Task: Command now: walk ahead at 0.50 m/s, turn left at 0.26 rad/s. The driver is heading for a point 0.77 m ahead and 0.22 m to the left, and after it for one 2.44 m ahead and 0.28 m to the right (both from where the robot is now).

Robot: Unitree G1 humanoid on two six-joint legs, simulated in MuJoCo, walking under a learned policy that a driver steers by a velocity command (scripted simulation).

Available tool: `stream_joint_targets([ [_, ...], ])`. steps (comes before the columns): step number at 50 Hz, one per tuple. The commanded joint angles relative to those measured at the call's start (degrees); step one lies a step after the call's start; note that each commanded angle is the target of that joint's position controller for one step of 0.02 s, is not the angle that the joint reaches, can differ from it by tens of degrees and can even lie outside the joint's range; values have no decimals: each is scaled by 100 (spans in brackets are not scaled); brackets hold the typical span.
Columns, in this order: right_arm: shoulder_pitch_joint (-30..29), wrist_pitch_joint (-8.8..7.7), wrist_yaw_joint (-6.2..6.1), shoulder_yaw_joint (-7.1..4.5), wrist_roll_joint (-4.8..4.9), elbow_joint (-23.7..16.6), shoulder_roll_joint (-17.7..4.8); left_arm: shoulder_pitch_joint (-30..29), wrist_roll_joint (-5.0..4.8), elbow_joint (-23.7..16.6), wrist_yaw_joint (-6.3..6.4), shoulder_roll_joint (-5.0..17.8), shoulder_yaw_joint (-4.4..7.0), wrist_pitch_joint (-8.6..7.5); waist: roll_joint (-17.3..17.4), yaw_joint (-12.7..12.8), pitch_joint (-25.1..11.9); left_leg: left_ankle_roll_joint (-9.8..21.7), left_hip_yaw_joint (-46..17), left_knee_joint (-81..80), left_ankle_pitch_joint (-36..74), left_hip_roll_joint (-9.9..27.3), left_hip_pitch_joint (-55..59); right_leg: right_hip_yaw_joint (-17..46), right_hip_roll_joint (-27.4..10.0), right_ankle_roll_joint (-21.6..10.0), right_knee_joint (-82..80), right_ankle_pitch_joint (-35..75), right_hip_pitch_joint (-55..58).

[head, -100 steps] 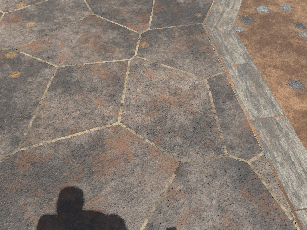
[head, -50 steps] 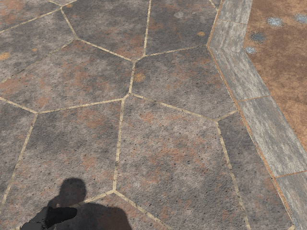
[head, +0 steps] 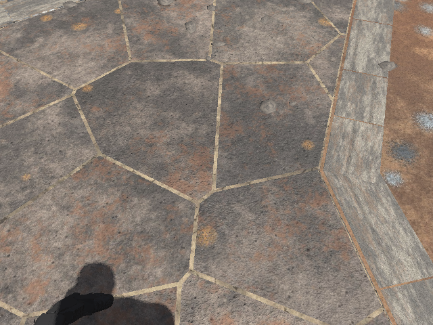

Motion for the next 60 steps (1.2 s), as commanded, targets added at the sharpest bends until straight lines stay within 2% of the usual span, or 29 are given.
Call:
stream_joint_targets([
  [1,-284,-17,-48,-116,-79,-403,-754,1805,89,114,108,1307,501,-105,351,1283,-1305,535,-515,2388,3492,997,-1251,432,-473,-517,166,42,3036],
  [2,396,-121,-21,82,-85,-542,-80,2372,156,225,155,1855,647,-41,-999,1123,-2220,79,-85,4583,769,74,-3580,2784,-1991,-1320,-25,-758,5327],
  [3,316,-210,-4,20,25,-450,-388,2417,108,219,153,1353,517,-10,-1151,1249,-2439,63,-793,5436,-1177,20,-4264,3919,-2244,-1468,-737,-1545,5250],
  [4,-155,-232,5,-131,172,-572,-851,2013,69,199,170,1034,411,-6,-764,1211,-1425,105,-851,5735,-834,342,-4680,3076,-2042,-1174,-923,-1863,4467],
  [6,-597,-182,-32,-162,101,-669,-755,1296,61,192,165,669,305,-26,-396,887,-463,81,-631,5324,24,774,-4455,1827,-1600,-906,-1350,-1366,2986],
  [7,-503,-100,-44,-193,72,-631,-656,1073,101,206,156,545,274,-71,-501,694,-257,61,-676,5104,311,929,-4123,1344,-1408,-809,-1569,-1051,2476],
  [11,-501,144,-49,-175,48,-735,-307,850,154,375,166,687,361,-199,-323,440,37,-76,-663,4736,943,1050,-3985,320,-1323,-892,-2019,-85,1847],
  [15,-1042,101,59,-146,16,-950,-218,968,151,524,257,871,421,-156,-161,574,170,-100,-500,3412,2108,1003,-4107,-492,-1157,-807,-2082,357,2090],
  [22,-2155,90,302,-97,6,-1518,-207,1495,-36,778,318,1208,550,99,-30,913,460,202,80,2086,1927,797,-4264,-1041,-1504,-635,-1696,999,3269],
  [24,-1998,121,331,-179,-4,-1595,-365,1404,-90,759,337,1358,599,184,-190,703,224,407,372,2031,1351,499,-3784,-1205,-1523,-505,-1052,2607,3505],
  [26,-896,161,297,-408,21,-1377,-728,1233,-151,707,353,1426,615,276,-211,14,-440,719,670,1777,1190,-10,-2237,-1434,-1315,-302,634,3840,3261],
  [27,110,204,202,-624,41,-1096,-1129,1281,-89,665,367,1270,544,266,92,-441,-960,962,293,1547,1397,-41,-560,-1490,-1074,-54,2154,2937,2241],
  [28,201,205,112,-773,99,-1052,-1867,1742,167,351,313,489,300,155,1673,79,-1306,1901,-2613,1220,715,1437,1394,-1355,-109,354,4327,-1732,-413],
  [29,194,81,159,-640,37,-1328,-1614,1461,51,257,246,569,239,-85,1309,-29,-2222,2458,-4907,157,-256,2130,1966,163,452,350,5267,-3408,-1337],
  [30,54,-23,201,-505,-18,-1292,-1183,781,-193,82,185,990,346,-231,810,-223,-1565,2084,-4251,-85,48,2020,1625,471,135,187,5295,-2929,-1874],
  [31,-207,-86,202,-460,-19,-1294,-1039,651,-197,24,189,927,317,-313,562,-26,-1026,1877,-3511,-35,521,1802,895,445,-111,69,4856,-2432,-1830],
  [32,-617,-104,193,-402,-10,-1347,-843,681,-43,104,238,926,336,-334,242,238,-664,1698,-2905,-27,1182,1554,101,450,-317,82,4321,-2096,-1475],
  [33,-900,-114,164,-337,-62,-1445,-673,793,46,157,256,998,385,-288,342,456,-541,1614,-2510,-114,1743,1386,-471,491,-455,111,3944,-1845,-1025],
  [37,-897,-142,37,-355,-54,-1484,-810,805,147,136,246,763,356,-56,332,619,-338,1622,-1834,-410,2706,1134,-1332,305,-402,441,2955,-1237,-615],
  [41,-606,-127,-63,-330,-48,-1309,-783,95,112,-22,189,514,234,-46,532,301,-118,1261,-1187,-480,2366,783,-1587,181,-232,573,1266,396,-365],
  [47,-94,-102,-56,-326,-21,-955,-827,-604,26,-265,51,668,230,-154,616,2,181,1145,-1524,-180,1930,1219,-832,219,-83,300,253,629,-477],
  [50,-82,-28,-89,-352,-34,-863,-878,-348,26,-241,9,799,277,-201,781,185,146,1020,-1696,201,2769,1446,-298,139,-5,38,78,-83,-301],
  [52,-321,23,-99,-306,-68,-916,-808,705,89,69,47,1073,429,-228,722,767,-501,752,-1265,1482,4552,999,-311,-130,210,-272,-161,136,1139],
  [53,-336,35,-129,-211,-166,-1063,-619,1520,207,193,55,1358,480,-239,301,1056,-1390,492,-981,2936,3836,638,-1036,689,-566,-644,164,1277,2661],
  [54,540,-38,-110,-89,-134,-1040,-199,1958,234,350,33,1768,589,-176,-1287,758,-2172,-83,-546,5174,416,-333,-3150,2965,-1815,-1713,34,1673,4734],
  [55,532,-94,-93,-111,-141,-969,-505,2039,15,418,-25,1298,466,-136,-1251,864,-2265,-183,-915,5857,-1353,-369,-3866,3961,-1978,-1867,-580,1443,4881],
  [56,-62,-110,-78,-194,-64,-1081,-807,1558,-51,293,-23,1045,379,-101,-691,885,-1444,-197,-907,6070,-1059,-22,-4198,3183,-1757,-1606,-562,1438,4224],
  [58,-818,-111,-112,-195,-181,-1285,-762,964,16,171,16,816,283,-10,61,731,-605,-284,-596,5474,-491,340,-4027,2078,-1306,-1364,-631,2686,2809],
  [60,-799,-44,-153,-193,-210,-1366,-577,922,82,210,68,881,294,18,-187,499,-590,-344,-587,4814,-239,437,-3482,1692,-978,-1280,-770,3220,2246],
])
